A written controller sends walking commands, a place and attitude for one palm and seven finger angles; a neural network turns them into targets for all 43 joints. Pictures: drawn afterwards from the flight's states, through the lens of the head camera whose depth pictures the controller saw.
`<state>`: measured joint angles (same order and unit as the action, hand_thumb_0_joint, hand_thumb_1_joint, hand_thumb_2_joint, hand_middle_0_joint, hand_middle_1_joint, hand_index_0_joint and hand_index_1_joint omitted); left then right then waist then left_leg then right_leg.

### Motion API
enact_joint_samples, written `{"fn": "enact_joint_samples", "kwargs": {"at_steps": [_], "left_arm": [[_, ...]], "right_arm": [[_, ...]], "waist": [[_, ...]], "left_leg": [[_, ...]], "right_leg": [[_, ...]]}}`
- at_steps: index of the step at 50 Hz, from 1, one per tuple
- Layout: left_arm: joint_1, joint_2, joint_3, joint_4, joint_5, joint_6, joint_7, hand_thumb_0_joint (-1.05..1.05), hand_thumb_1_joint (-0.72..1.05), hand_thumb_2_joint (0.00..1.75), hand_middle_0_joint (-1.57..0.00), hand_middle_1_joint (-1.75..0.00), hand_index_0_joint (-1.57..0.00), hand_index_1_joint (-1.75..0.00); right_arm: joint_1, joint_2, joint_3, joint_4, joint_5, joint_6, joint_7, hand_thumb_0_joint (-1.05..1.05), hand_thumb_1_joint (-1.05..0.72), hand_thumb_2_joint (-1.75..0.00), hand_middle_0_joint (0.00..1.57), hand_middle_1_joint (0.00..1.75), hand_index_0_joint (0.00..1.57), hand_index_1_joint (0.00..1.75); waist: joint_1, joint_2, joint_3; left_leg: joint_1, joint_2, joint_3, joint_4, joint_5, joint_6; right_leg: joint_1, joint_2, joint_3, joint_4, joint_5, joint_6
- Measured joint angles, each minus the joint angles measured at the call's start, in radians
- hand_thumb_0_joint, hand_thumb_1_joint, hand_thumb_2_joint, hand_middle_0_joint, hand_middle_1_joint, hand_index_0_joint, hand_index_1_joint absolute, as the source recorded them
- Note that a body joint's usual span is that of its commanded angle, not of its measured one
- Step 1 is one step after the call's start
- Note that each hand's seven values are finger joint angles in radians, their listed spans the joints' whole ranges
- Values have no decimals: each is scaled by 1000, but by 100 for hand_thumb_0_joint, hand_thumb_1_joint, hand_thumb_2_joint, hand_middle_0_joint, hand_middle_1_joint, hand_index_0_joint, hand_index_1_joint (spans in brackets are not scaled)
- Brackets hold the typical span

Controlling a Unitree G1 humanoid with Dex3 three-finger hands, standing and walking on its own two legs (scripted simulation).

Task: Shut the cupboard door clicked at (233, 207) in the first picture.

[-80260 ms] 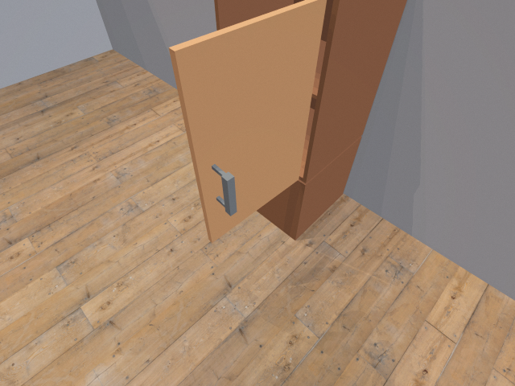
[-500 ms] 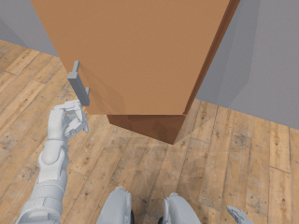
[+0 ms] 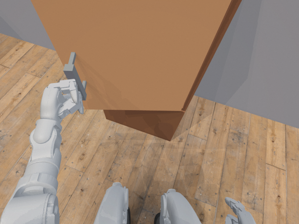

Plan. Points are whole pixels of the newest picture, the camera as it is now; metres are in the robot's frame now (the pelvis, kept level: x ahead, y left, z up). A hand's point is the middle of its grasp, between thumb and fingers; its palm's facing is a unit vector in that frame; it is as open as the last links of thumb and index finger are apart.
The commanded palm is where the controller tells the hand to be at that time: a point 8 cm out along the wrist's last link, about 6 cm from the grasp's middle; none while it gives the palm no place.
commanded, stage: push the door shut along its arc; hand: left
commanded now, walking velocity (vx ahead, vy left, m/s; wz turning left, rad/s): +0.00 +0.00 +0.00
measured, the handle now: (77, 77) +0.50 +0.22 +0.03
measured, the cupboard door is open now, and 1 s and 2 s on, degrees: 20 5 0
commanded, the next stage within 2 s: pull the fist back off the door in 1.58 s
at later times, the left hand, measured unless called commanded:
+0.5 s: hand (84, 87) +0.47 +0.19 +0.03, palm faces -0.16 -0.99 -0.04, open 3.3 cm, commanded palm +0.47 +0.21 +0.03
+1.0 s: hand (105, 72) +0.52 +0.14 +0.03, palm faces -0.30 -0.95 -0.06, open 3.1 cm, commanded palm +0.54 +0.17 +0.03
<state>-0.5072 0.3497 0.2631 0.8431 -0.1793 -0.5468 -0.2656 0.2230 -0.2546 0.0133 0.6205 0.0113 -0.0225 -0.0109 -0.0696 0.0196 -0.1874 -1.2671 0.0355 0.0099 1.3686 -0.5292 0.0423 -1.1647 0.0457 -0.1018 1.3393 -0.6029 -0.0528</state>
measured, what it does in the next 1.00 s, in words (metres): stands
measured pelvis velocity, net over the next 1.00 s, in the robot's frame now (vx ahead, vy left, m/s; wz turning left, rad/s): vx -0.01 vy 0.01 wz -0.04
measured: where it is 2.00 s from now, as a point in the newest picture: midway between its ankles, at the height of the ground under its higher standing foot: outside the picture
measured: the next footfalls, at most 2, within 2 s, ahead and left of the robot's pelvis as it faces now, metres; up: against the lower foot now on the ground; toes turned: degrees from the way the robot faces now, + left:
none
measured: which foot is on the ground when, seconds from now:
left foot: down 0.00-1.00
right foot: down 0.00-1.00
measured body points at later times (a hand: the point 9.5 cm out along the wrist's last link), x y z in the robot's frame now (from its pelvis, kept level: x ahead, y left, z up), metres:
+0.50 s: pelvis -0.01 +0.02 -0.01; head +0.13 +0.05 +0.42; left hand +0.47 +0.25 +0.04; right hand +0.04 -0.26 -0.12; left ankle +0.05 +0.10 -0.60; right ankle +0.02 -0.10 -0.60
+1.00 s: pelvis -0.01 +0.01 -0.02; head +0.16 +0.04 +0.39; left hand +0.53 +0.19 +0.04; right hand -0.01 -0.26 -0.13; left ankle +0.05 +0.10 -0.60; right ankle +0.02 -0.10 -0.60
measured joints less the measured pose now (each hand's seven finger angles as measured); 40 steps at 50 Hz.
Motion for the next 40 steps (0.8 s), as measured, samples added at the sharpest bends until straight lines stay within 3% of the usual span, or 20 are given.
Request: {"fn": "enact_joint_samples", "kwargs": {"at_steps": [6, 12, 20, 31, 40], "left_arm": [[-66, 31, -6, 59, -18, 43, -63, -1, 92, 93, -130, -150, -130, -150], [-132, 41, -6, 125, -8, 50, -72, -3, 95, 97, -130, -150, -130, -150], [-233, 90, 2, 217, 12, 38, -94, -2, 98, 99, -130, -150, -130, -150], [-367, 117, -57, 289, 45, 74, -105, 0, 101, 100, -130, -150, -130, -150], [-456, 145, 10, 354, 88, 92, -94, 2, 93, 93, -130, -150, -130, -150]], "right_arm": [[31, -9, -4, 10, 11, 14, 4, 1, -91, -89, 20, 30, 20, 30], [59, -14, -4, 30, 10, 18, 6, 1, -91, -89, 20, 30, 20, 30], [76, -18, -1, 43, 5, 16, 10, 1, -91, -89, 20, 30, 20, 30], [86, -25, 5, 53, -4, 13, 19, 1, -91, -89, 20, 30, 20, 30], [95, -22, 24, 28, -13, 12, 25, 1, -91, -89, 21, 30, 20, 30]], "waist": [[-6, 14, 1], [-14, 17, 4], [-47, 15, 2], [-79, 25, 9], [-130, 30, 7]], "left_leg": [[-21, -3, -2, 7, 1, 5], [-36, -7, 0, 4, 10, 13], [-80, -4, -7, 33, 9, 18], [-124, -11, -12, 37, 21, 27], [-167, 4, -8, 64, 9, 26]], "right_leg": [[-16, -2, -2, 2, 2, 5], [-30, -6, -1, -2, 11, 12], [-67, -4, -9, 17, 13, 15], [-105, -11, -14, 17, 26, 23], [-152, 3, -9, 40, 21, 21]]}}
